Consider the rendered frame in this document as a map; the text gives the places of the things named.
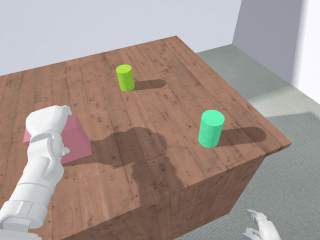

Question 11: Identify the sponge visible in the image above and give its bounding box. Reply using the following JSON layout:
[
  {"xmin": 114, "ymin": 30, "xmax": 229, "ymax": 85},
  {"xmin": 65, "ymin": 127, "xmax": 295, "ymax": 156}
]
[{"xmin": 23, "ymin": 114, "xmax": 92, "ymax": 164}]

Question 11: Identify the robot left upper arm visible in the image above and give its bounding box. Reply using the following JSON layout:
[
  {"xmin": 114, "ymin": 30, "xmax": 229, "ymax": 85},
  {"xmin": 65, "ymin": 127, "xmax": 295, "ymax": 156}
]
[{"xmin": 0, "ymin": 229, "xmax": 42, "ymax": 240}]

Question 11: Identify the robot left forearm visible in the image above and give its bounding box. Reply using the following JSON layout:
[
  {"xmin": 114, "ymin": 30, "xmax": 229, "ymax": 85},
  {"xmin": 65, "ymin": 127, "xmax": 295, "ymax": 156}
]
[{"xmin": 0, "ymin": 130, "xmax": 64, "ymax": 233}]

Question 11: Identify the table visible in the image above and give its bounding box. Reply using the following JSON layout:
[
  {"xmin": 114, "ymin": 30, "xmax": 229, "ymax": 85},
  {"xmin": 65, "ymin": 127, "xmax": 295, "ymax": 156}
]
[{"xmin": 0, "ymin": 35, "xmax": 292, "ymax": 240}]

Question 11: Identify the robot right hand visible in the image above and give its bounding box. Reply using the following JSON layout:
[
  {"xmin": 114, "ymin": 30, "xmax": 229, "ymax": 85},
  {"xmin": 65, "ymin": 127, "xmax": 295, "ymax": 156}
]
[{"xmin": 242, "ymin": 209, "xmax": 281, "ymax": 240}]

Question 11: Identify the robot left hand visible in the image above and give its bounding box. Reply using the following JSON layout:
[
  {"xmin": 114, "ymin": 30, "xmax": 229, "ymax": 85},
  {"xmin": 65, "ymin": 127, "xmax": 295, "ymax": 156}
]
[{"xmin": 25, "ymin": 105, "xmax": 72, "ymax": 156}]

